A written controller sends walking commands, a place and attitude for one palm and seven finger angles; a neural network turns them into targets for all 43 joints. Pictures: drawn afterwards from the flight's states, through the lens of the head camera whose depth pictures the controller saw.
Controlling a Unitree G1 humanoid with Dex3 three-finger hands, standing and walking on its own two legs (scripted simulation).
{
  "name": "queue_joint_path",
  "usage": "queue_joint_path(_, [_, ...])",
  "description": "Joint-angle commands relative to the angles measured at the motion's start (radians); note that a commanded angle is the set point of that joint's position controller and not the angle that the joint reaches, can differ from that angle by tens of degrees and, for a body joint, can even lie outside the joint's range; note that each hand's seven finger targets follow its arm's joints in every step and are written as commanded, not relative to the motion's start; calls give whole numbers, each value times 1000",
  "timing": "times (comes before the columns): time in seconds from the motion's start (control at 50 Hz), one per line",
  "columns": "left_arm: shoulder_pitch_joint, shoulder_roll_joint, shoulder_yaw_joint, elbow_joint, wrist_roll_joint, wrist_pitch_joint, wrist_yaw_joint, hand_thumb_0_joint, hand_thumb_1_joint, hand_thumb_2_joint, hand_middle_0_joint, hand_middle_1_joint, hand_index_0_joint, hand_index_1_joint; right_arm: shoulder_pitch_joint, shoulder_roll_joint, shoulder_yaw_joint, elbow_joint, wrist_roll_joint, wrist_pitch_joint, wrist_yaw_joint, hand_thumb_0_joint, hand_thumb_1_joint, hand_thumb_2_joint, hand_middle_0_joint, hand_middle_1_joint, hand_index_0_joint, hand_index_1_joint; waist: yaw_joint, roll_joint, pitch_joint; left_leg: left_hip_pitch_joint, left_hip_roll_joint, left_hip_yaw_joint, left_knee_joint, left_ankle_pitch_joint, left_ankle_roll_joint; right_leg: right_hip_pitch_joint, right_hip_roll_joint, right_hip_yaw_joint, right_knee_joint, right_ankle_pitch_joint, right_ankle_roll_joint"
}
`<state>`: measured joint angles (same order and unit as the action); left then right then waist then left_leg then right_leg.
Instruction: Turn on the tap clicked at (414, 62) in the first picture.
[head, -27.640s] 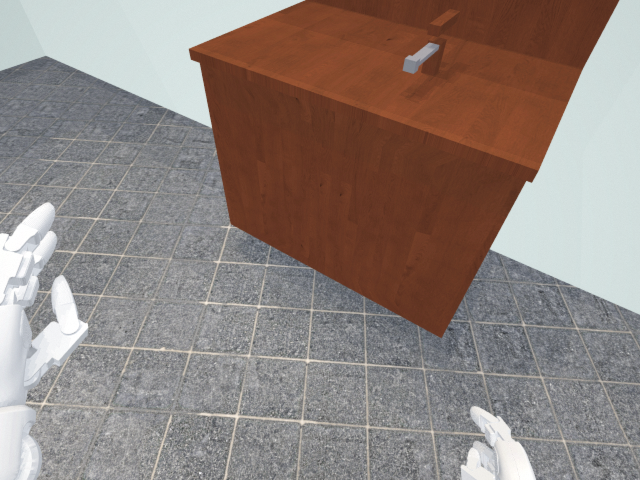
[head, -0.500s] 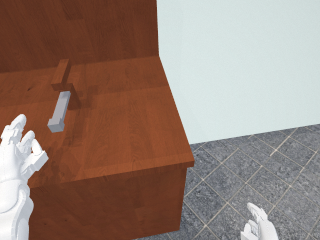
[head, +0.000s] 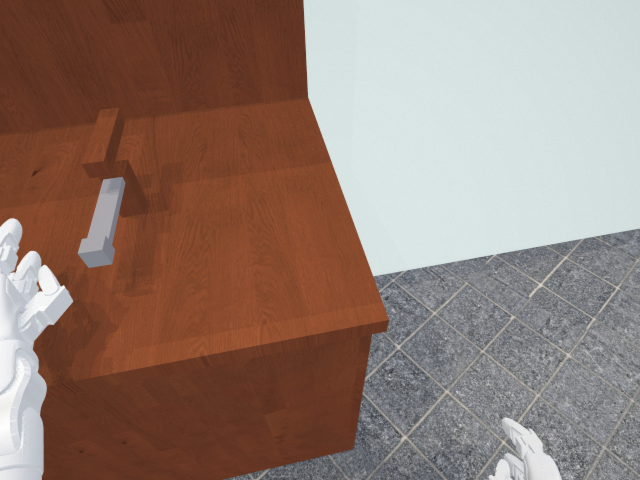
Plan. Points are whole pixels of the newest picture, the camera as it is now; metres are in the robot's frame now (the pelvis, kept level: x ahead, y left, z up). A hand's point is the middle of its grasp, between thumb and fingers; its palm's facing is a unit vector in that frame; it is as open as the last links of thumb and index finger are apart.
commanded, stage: reach beside the lever's end, fingers flat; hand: left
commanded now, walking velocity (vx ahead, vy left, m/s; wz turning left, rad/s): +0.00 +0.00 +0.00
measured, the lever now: (97, 251) +0.34 +0.31 +0.12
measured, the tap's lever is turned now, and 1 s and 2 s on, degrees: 0 1 20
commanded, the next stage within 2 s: push the lever round in 0.46 s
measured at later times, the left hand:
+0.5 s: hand (67, 293) +0.28 +0.33 +0.10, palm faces +0.51 -0.85 -0.12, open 7.8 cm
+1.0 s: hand (94, 284) +0.30 +0.30 +0.11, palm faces +0.50 -0.86 -0.11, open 7.8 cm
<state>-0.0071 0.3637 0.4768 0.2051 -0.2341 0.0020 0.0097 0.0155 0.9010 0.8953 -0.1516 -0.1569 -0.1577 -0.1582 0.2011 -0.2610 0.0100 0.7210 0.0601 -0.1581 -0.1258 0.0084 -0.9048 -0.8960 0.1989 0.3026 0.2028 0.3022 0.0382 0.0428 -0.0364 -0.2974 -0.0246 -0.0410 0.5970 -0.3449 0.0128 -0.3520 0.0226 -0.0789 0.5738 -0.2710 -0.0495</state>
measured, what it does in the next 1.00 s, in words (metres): stands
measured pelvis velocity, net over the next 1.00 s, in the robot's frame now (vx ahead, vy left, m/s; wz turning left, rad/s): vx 0.00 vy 0.00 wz -0.01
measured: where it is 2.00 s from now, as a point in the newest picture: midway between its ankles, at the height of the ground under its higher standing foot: outside the picture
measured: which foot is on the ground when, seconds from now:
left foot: down 0.00-1.00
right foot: down 0.00-1.00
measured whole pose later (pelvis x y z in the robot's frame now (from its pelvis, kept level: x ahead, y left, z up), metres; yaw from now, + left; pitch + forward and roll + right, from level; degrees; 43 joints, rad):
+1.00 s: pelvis +0.00 +0.00 +0.00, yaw +0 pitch +3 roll +0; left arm -0.04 0.32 0.42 0.23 -0.21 -0.03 0.05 0.02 0.90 0.90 -0.15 -0.15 -0.16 -0.15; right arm 0.20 -0.25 0.01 0.70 0.05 -0.13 -0.12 0.01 -0.90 -0.90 0.20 0.30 0.20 0.30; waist 0.03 0.04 -0.05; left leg -0.31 -0.03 -0.03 0.60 -0.35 0.01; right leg -0.37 0.02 -0.07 0.58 -0.27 -0.05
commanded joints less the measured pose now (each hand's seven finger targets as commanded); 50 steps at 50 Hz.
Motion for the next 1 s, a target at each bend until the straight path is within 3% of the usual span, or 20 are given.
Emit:
queue_joint_path(0.0, [-259, 292, 84, -195, 0, -109, -14, 0, 900, 900, -150, -150, -150, -150, -67, -136, -48, -135, -6, -57, -9, 0, -900, -900, 200, 300, 200, 300, -8, 23, -206, -17, 2, 5, -70, 291, 14, 155, -28, 55, -57, 229, 21])
queue_joint_path(0.04, [-237, 340, 132, -124, 1, -108, -21, 0, 900, 900, -150, -150, -150, -150, -68, -139, -49, -122, -2, -49, -11, 0, -900, -900, 200, 300, 200, 300, 1, 17, -174, -45, 3, 4, -69, 273, 15, 151, -27, 55, -61, 211, 19])
queue_joint_path(0.06, [-254, 290, 85, -141, -2, -110, -30, 0, 900, 900, -150, -150, -150, -150, -63, -136, -48, -136, -2, -50, -8, 0, -900, -900, 200, 300, 200, 300, -7, 24, -191, -37, 0, 4, -73, 267, 15, 143, -28, 51, -57, 202, 21])
queue_joint_path(0.14, [-250, 313, 101, -151, 3, -120, -27, 0, 900, 900, -150, -150, -150, -150, -63, -136, -51, -138, 0, -54, -6, 0, -900, -900, 200, 300, 200, 300, 5, 58, -195, -23, 4, -3, -75, 276, 7, 138, -23, 47, -56, 191, 15])
queue_joint_path(0.2, [-227, 281, 81, -175, 1, -130, -19, 0, 900, 900, -150, -150, -150, -150, -49, -138, -56, -148, -6, -56, 0, 0, -900, -900, 200, 300, 200, 300, 4, 24, -222, -11, 9, -8, -74, 313, -2, 135, -19, 38, -46, 212, 17])
queue_joint_path(0.3, [-200, 239, 53, -225, 10, -136, 10, 0, 900, 900, -150, -150, -150, -150, -57, -132, -56, -151, -10, -56, 5, 0, -900, -900, 200, 300, 200, 300, 6, 50, -209, 0, 11, -8, -77, 336, -15, 125, -20, 34, -43, 214, 16])
queue_joint_path(0.34, [-192, 289, 106, -205, 17, -131, 24, 0, 900, 900, -150, -150, -150, -150, -62, -132, -56, -140, -11, -49, 0, 0, -900, -900, 200, 300, 200, 300, 13, 17, -193, -13, 13, -9, -81, 326, -14, 134, -19, 34, -45, 208, 15])
queue_joint_path(0.4, [-177, 286, 107, -211, 10, -124, 18, 0, 900, 900, -150, -150, -150, -150, -64, -129, -56, -149, -11, -40, 1, 0, -900, -900, 200, 300, 200, 300, 14, 20, -211, -21, 9, -1, -80, 336, -15, 153, -22, 39, -46, 229, 16])
queue_joint_path(0.44, [-199, 283, 100, -234, 18, -127, 21, 0, 900, 900, -150, -150, -150, -150, -75, -124, -51, -146, -10, -39, -2, 0, -900, -900, 200, 300, 200, 300, 9, 68, -189, -13, 10, -1, -79, 318, -14, 133, -22, 40, -47, 207, 15])
queue_joint_path(0.5, [-231, 259, 75, -199, 5, -132, 5, 0, 900, 900, -150, -150, -150, -150, -68, -129, -51, -140, -9, -42, -4, 0, -900, -900, 200, 300, 200, 300, -11, 20, -181, -19, 9, -3, -75, 283, -6, 116, -19, 41, -55, 191, 17])
queue_joint_path(0.54, [-247, 267, 70, -208, 11, -136, -3, 0, 900, 900, -150, -150, -150, -150, -74, -127, -48, -136, -6, -43, -8, 0, -900, -900, 200, 300, 200, 300, -9, 62, -181, -11, 9, -7, -76, 283, -11, 112, -20, 40, -50, 179, 13])
queue_joint_path(0.66, [-290, 232, 25, -169, 7, -117, -12, 0, 900, 900, -150, -150, -150, -150, -71, -133, -44, -137, -2, -46, -11, 0, -900, -900, 200, 300, 200, 300, -22, 14, -168, -27, 6, -13, -82, 231, -3, 98, -22, 39, -59, 145, 17])
queue_joint_path(0.72, [-304, 244, 25, -186, 11, -117, -1, 0, 900, 900, -150, -150, -150, -150, -75, -133, -45, -145, -4, -46, -10, 0, -900, -900, 200, 300, 200, 300, -13, 18, -192, -28, 4, -13, -80, 231, -1, 116, -24, 44, -59, 147, 16])
queue_joint_path(0.74, [-321, 248, 27, -205, 24, -122, 12, 0, 900, 900, -150, -150, -150, -150, -84, -128, -43, -141, -3, -43, -11, 0, -900, -900, 200, 300, 200, 300, -11, 65, -191, -16, 6, -12, -80, 228, -5, 107, -24, 43, -57, 136, 15])
queue_joint_path(0.8, [-282, 242, 34, -203, 27, -130, 37, 0, 900, 900, -150, -150, -150, -150, -73, -126, -47, -146, -12, -42, -4, 0, -900, -900, 200, 300, 200, 300, -1, 24, -225, -14, 8, -12, -79, 279, -11, 141, -23, 40, -47, 188, 14])
queue_joint_path(0.84, [-267, 234, 33, -201, 34, -125, 49, 0, 900, 900, -150, -150, -150, -150, -81, -122, -44, -146, -9, -36, -1, 0, -900, -900, 200, 300, 200, 300, 5, 55, -208, -22, 6, -7, -78, 270, -10, 142, -25, 45, -51, 186, 14])
queue_joint_path(0.86, [-277, 222, 24, -182, 31, -121, 52, 0, 900, 900, -150, -150, -150, -150, -77, -125, -43, -146, -11, -32, 0, 0, -900, -900, 200, 300, 200, 300, -8, 4, -201, -31, 7, -5, -81, 262, -4, 141, -25, 45, -54, 188, 18])
queue_joint_path(0.9, [-249, 228, 38, -189, 26, -111, 54, 0, 900, 900, -150, -150, -150, -150, -82, -125, -47, -155, -12, -26, 1, 0, -900, -900, 200, 300, 200, 300, 6, -6, -223, -37, 5, 1, -79, 276, -1, 167, -26, 50, -53, 215, 19])
queue_joint_path(0.94, [-221, 259, 70, -197, 34, -106, 61, 0, 900, 900, -150, -150, -150, -150, -89, -120, -47, -154, -8, -17, 2, 0, -900, -900, 200, 300, 200, 300, 17, 31, -212, -40, 6, 8, -79, 292, -1, 182, -29, 54, -52, 234, 17])
queue_joint_path(0.98, [-232, 216, 28, -221, 31, -106, 58, 0, 900, 900, -150, -150, -150, -150, -87, -118, -46, -161, -7, -16, 5, 0, -900, -900, 200, 300, 200, 300, 5, 28, -207, -35, 7, 9, -79, 293, 0, 172, -28, 55, -54, 237, 17])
